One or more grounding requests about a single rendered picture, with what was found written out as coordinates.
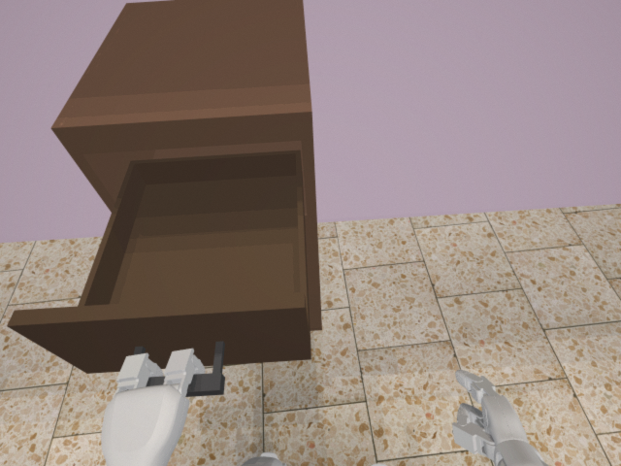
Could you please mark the robot left hand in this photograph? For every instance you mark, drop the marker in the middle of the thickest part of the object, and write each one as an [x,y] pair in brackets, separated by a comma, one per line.
[142,425]

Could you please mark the robot right forearm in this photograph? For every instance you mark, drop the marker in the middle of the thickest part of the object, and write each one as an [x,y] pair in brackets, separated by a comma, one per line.
[517,453]

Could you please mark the handle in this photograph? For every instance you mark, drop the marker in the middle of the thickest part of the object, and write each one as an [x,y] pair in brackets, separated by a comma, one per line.
[201,384]

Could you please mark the cabinet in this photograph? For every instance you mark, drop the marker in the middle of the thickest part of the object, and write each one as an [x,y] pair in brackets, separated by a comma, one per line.
[185,78]

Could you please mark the robot right hand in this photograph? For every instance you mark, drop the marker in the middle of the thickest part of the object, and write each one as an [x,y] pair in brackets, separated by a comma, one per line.
[480,431]

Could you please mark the drawer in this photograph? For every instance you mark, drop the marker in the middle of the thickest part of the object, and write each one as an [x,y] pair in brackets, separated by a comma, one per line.
[197,250]

